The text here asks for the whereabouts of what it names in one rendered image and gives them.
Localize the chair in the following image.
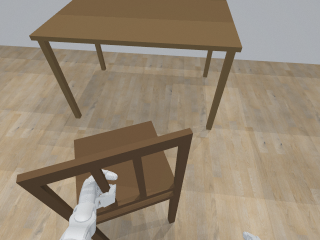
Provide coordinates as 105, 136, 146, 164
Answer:
16, 121, 193, 240

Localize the robot left forearm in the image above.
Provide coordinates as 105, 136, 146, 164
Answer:
59, 201, 97, 240

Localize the table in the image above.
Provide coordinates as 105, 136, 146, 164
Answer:
29, 0, 243, 130

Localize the robot left hand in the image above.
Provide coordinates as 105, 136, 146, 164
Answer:
78, 169, 118, 209

